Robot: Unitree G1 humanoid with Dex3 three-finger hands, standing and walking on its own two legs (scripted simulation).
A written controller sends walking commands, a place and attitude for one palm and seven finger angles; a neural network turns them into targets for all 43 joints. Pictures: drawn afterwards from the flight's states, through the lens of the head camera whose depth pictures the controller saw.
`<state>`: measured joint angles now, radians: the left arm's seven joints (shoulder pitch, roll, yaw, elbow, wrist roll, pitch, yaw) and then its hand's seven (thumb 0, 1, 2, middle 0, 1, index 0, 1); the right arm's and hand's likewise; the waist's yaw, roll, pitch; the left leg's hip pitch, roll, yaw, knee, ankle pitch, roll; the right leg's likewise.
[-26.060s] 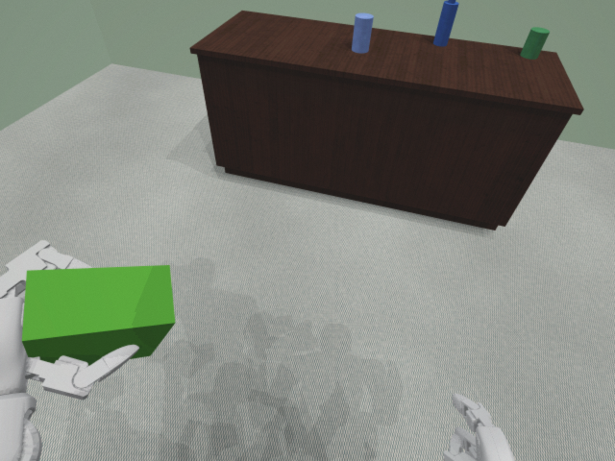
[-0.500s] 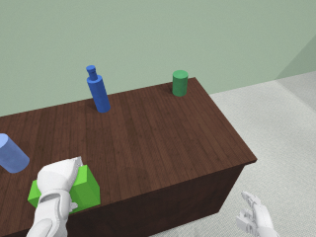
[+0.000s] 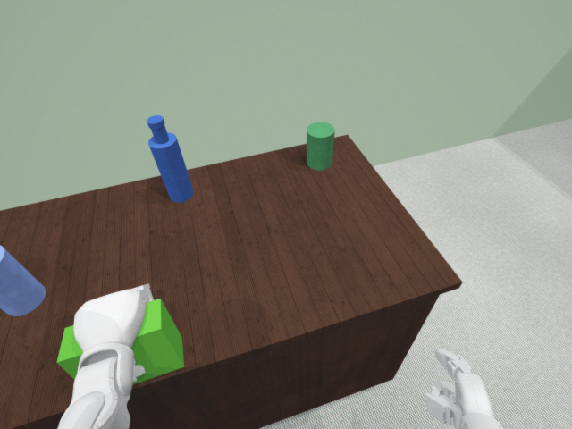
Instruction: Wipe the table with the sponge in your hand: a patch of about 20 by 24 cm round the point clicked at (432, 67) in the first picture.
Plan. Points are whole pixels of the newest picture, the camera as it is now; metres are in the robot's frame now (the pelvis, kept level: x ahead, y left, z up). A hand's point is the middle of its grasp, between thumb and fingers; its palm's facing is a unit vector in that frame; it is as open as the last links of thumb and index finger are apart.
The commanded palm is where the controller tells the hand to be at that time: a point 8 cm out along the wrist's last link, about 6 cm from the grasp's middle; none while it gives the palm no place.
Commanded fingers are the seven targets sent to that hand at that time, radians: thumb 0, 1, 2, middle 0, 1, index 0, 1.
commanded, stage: lower the sponge onto the table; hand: left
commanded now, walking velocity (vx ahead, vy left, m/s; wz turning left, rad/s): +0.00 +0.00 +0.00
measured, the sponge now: (131, 354) +0.21 +0.29 -0.05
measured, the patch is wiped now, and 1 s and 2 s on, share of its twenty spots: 0.00 0.10 0.30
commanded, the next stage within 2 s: wipe forward along the first lane in 0.36 s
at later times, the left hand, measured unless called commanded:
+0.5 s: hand (131, 332) +0.23 +0.29 -0.02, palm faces -0.09 -0.06 -0.99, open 9.7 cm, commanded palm +0.21 +0.28 +0.03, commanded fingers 0.00 0.10 1.30 -1.20 -1.60 -1.20 -1.60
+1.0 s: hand (131, 314) +0.26 +0.30 -0.03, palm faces -0.14 -0.02 -0.99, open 9.8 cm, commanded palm +0.26 +0.30 +0.01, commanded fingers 0.00 0.10 1.30 -1.20 -1.60 -1.20 -1.60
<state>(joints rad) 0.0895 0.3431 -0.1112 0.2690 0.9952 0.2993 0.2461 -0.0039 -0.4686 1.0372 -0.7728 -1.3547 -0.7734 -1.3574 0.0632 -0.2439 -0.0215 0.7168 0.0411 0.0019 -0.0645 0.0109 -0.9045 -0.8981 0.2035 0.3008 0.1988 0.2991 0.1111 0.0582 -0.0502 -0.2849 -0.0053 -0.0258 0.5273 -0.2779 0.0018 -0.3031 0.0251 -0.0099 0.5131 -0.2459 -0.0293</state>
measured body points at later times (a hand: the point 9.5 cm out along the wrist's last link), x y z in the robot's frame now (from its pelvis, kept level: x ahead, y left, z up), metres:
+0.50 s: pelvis +0.00 +0.00 -0.01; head +0.01 -0.03 +0.44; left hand +0.23 +0.28 +0.03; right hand +0.21 -0.23 -0.11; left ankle +0.00 +0.12 -0.74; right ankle +0.01 -0.10 -0.74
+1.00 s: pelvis -0.02 -0.01 -0.02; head +0.01 -0.04 +0.43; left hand +0.27 +0.30 +0.03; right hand +0.15 -0.26 -0.13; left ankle +0.00 +0.12 -0.74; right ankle +0.01 -0.10 -0.74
